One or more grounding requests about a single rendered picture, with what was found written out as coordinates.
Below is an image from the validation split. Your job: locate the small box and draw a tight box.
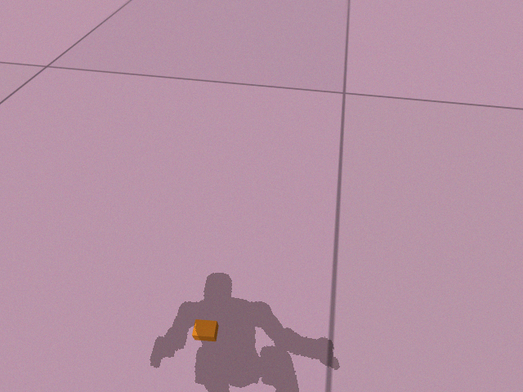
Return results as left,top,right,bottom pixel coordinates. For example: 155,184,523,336
192,319,219,341

